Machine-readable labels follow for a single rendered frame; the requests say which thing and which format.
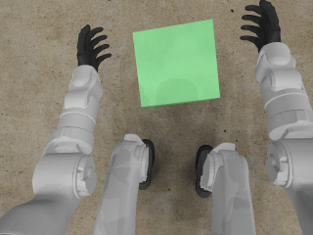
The robot right forearm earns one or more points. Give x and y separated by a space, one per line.
284 97

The robot right foot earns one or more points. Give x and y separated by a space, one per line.
200 159

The robot right upper arm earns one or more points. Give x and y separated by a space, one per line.
289 164

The carton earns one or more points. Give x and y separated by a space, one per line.
176 64

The robot left forearm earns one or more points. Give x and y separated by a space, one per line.
75 130

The left robot shin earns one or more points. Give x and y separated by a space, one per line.
128 137

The robot left hand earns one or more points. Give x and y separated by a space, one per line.
86 54

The robot right hand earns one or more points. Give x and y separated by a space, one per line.
268 30

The robot left upper arm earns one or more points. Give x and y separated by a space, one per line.
60 182

